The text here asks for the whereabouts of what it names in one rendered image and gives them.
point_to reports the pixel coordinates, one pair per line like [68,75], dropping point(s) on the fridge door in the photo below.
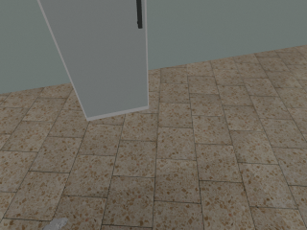
[104,51]

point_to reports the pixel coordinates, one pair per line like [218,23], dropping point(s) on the left robot hand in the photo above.
[56,224]

